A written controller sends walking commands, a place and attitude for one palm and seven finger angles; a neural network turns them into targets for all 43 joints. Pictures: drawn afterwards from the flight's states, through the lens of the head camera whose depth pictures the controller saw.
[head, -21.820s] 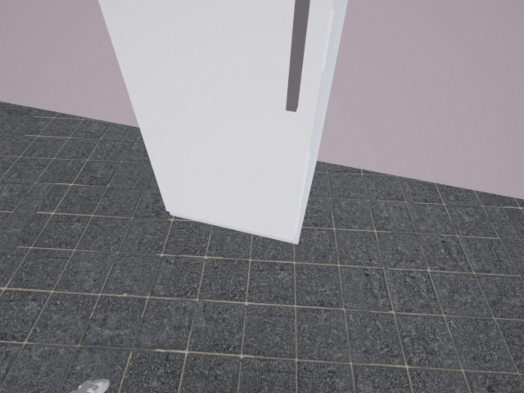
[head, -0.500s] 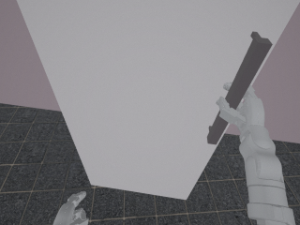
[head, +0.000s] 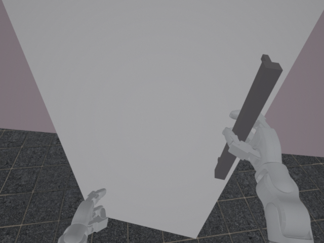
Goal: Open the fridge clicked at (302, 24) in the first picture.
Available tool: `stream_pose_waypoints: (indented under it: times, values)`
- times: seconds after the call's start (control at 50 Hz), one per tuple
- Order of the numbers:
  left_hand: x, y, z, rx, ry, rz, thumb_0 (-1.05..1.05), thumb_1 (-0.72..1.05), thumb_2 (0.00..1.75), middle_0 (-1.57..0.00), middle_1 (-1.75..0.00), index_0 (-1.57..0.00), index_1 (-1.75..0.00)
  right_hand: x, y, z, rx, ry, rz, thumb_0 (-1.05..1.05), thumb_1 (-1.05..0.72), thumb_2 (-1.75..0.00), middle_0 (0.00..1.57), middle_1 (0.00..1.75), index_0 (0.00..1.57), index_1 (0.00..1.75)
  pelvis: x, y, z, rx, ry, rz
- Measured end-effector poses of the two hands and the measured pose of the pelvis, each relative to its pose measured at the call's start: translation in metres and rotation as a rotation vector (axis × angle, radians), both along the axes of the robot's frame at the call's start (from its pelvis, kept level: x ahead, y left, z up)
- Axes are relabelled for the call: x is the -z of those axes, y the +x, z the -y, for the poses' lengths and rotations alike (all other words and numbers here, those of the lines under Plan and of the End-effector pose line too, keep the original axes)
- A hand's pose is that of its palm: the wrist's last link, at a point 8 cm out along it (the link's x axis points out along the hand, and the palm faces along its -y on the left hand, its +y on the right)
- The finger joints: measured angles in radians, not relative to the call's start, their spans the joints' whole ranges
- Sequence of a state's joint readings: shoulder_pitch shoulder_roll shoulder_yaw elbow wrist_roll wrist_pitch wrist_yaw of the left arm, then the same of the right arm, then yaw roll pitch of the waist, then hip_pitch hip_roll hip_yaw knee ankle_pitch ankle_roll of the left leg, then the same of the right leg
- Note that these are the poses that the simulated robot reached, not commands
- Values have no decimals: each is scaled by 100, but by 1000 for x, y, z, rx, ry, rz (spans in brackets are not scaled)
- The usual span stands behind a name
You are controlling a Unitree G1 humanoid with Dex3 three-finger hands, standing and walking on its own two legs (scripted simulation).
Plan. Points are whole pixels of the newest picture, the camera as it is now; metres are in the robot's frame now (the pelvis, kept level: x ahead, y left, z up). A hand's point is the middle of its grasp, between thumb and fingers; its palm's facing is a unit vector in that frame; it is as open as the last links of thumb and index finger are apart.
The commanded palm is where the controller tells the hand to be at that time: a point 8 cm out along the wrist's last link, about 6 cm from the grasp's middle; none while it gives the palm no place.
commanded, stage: walk backward, drawing the door open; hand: right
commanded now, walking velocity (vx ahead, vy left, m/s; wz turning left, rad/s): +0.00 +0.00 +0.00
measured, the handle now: (238, 127) +0.35 -0.16 +0.17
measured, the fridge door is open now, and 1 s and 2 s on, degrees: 8 28 50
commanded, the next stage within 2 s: none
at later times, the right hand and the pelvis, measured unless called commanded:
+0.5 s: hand (228, 189) +0.19 -0.10 +0.16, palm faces +0.03 +0.98 -0.17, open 7.5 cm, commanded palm +0.16 -0.15 +0.17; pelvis -0.08 +0.01 +0.00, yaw -1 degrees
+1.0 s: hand (206, 230) +0.12 -0.05 +0.16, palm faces +0.23 +0.95 -0.20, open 7.7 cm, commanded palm +0.08 -0.09 +0.17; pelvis -0.12 +0.13 -0.01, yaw -18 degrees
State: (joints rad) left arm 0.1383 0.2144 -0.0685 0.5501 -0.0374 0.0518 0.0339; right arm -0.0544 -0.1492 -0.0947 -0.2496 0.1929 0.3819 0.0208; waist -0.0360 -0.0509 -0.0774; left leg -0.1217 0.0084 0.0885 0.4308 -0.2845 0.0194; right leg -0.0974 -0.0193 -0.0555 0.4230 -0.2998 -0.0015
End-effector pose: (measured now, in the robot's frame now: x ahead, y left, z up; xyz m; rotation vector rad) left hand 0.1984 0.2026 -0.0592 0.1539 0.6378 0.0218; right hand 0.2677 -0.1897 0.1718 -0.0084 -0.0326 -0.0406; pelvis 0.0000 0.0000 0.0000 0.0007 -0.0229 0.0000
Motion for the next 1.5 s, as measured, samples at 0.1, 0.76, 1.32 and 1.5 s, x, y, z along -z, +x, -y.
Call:
stream_pose_waypoints:
  times: [0.1,0.76,1.32,1.5]
  values:
    - [-1,-10,-3,-11,13,-1,1,91,90,-20,-30,-20,-30,0,-25,-5,-8,-87,58,-2,-60,-70,34,136,27,136,0,-8,-1,-2,9,-2]
    - [50,-143,-53,-37,24,-199,1,91,90,-21,-30,-20,-30,9,-147,-64,58,-193,226,-10,-58,-68,40,137,16,128,8,-112,-55,115,-9,-29]
    - [35,-39,-133,489,168,-105,1,91,90,-20,-30,-20,-30,15,-225,-140,419,-265,284,-13,-53,-78,48,140,17,127,10,-97,-242,612,20,-5]
    - [46,24,-156,666,73,-96,1,90,90,-21,-30,-20,-30,13,-246,-182,741,-336,211,-11,-55,-82,47,140,18,128,19,-36,-323,751,45,-9]
